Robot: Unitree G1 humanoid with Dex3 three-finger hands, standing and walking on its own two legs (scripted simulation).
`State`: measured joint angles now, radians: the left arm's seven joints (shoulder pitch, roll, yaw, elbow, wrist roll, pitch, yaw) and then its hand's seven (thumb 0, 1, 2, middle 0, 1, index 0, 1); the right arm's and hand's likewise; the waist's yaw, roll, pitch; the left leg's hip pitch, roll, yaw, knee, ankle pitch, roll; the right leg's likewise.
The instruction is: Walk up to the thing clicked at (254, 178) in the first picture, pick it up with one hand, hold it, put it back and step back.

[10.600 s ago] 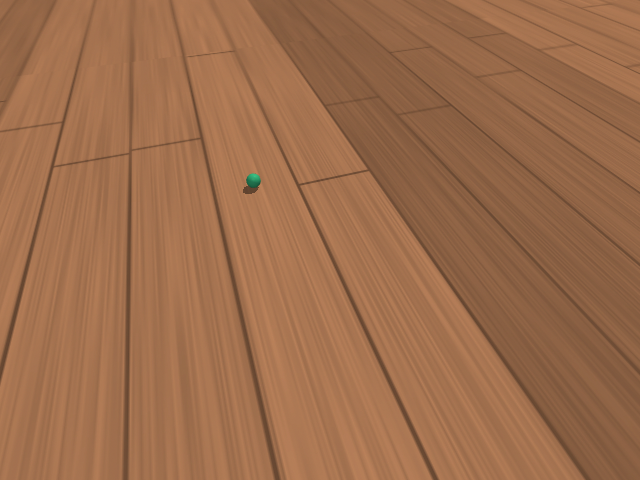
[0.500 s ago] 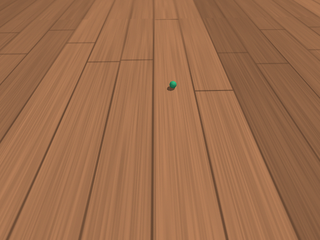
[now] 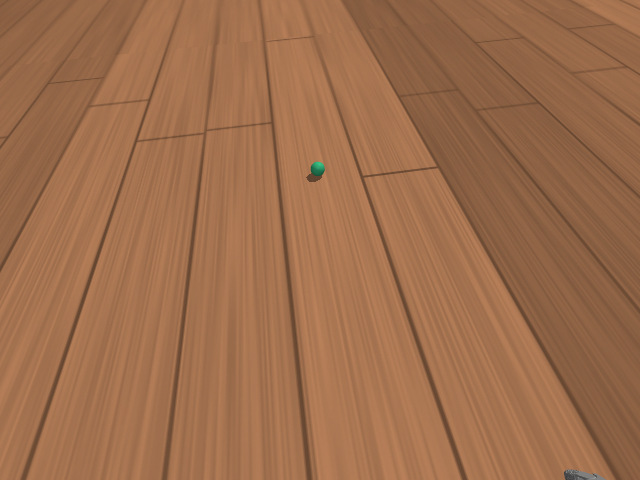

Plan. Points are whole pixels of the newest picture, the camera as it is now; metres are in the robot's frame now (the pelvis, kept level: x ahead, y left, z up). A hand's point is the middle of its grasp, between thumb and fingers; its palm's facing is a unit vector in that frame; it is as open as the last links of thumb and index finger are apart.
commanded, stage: walk up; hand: left
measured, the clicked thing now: (317, 168) +1.65 +0.12 -0.73
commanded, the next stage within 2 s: none
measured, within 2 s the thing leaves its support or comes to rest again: neither
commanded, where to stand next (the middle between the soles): +1.40 +0.51 m, yaw -92 degrees
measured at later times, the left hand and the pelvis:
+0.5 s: hand (198, 336) +0.38 +0.25 -0.12, palm faces -0.31 -0.81 -0.49, open 7.4 cm; pelvis +0.21 +0.01 -0.01, yaw -23 degrees
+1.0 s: hand (241, 184) +0.81 +0.25 -0.14, palm faces -0.69 -0.52 -0.51, open 7.4 cm; pelvis +0.51 +0.12 -0.01, yaw -44 degrees
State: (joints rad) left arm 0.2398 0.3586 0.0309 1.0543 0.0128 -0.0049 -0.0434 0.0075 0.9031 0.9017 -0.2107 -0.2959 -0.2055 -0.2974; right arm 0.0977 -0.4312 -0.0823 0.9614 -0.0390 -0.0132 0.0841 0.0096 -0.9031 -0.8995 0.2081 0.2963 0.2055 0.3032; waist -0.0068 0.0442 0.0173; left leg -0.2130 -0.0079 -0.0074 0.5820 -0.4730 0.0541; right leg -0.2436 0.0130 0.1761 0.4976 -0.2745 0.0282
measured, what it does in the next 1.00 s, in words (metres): walks ahead, turning right: right foot, then left foot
